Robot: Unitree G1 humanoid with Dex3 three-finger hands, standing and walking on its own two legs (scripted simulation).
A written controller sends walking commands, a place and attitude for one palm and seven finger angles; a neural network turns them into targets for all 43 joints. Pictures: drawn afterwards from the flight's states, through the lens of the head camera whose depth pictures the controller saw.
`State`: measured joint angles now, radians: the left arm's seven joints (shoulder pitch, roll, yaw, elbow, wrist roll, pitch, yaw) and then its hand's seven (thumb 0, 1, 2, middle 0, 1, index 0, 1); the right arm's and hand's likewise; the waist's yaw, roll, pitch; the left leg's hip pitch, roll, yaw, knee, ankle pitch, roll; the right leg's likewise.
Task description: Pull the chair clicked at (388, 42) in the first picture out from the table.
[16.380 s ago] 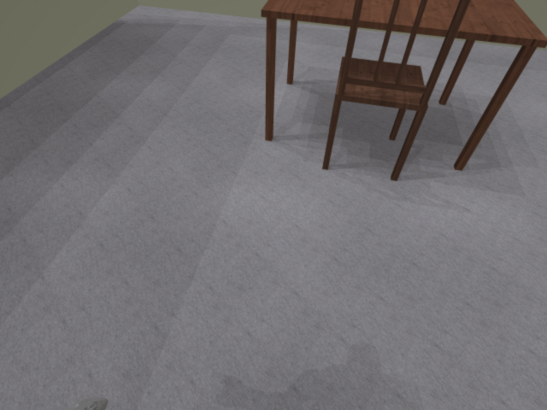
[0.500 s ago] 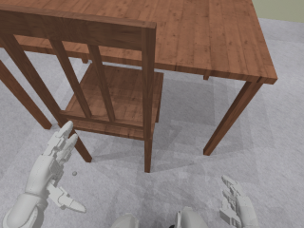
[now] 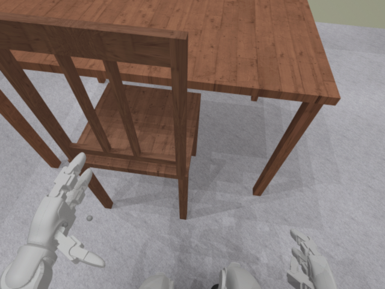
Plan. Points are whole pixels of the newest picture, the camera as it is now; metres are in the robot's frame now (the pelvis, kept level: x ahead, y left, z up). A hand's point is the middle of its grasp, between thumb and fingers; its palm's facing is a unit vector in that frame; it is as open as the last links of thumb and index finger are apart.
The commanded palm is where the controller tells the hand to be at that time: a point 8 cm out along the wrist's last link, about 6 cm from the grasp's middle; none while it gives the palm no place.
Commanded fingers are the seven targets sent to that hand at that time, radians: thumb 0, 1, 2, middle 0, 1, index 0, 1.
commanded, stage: raise the hand toward the chair's back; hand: left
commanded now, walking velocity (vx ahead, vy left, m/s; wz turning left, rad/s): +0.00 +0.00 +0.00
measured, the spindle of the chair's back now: (89, 112) +0.51 +0.29 +0.03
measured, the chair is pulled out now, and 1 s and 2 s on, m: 0.00 0.00 0.00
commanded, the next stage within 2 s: aim the fingers beside a spindle in 0.10 s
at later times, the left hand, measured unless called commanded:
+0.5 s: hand (99, 210) +0.26 +0.19 +0.03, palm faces -0.12 -0.99 -0.05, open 16.9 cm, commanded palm +0.25 +0.25 +0.04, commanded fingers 0.00 -0.50 0.30 -0.06 -0.08 -0.06 -0.08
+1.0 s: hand (112, 195) +0.30 +0.18 +0.02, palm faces -0.12 -0.99 -0.06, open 16.9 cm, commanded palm +0.28 +0.24 +0.02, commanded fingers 0.00 -0.50 0.30 -0.06 -0.08 -0.06 -0.08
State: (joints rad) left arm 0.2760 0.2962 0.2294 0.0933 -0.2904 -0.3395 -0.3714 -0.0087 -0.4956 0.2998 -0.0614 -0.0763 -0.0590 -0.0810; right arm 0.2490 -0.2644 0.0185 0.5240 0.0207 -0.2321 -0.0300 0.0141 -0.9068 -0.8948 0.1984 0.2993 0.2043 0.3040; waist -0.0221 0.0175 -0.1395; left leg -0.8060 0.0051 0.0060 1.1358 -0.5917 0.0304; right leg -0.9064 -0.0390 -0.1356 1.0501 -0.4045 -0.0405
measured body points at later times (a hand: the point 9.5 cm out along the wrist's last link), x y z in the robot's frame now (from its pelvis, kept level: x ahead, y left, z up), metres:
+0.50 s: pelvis +0.00 +0.00 -0.01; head +0.07 +0.01 +0.44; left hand +0.26 +0.25 +0.04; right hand +0.18 -0.24 -0.08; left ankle -0.02 +0.10 -0.66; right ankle +0.06 -0.10 -0.66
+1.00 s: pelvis -0.01 +0.00 -0.02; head +0.08 +0.01 +0.42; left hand +0.30 +0.24 +0.02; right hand +0.16 -0.24 -0.10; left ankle -0.02 +0.10 -0.66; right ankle +0.06 -0.10 -0.66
